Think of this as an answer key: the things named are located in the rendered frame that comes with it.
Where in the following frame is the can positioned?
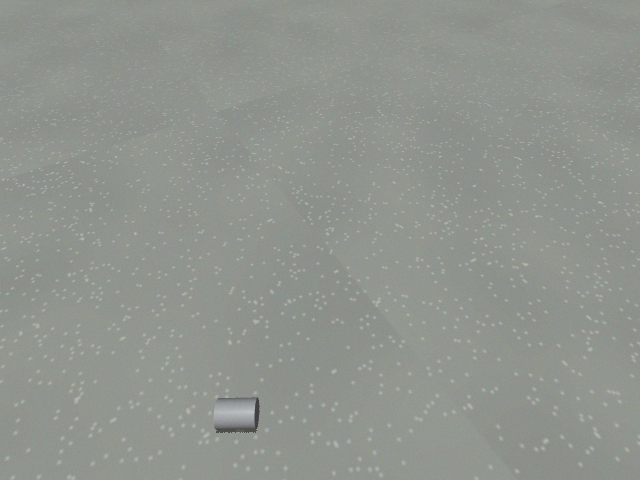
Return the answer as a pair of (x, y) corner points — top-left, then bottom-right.
(213, 398), (259, 430)

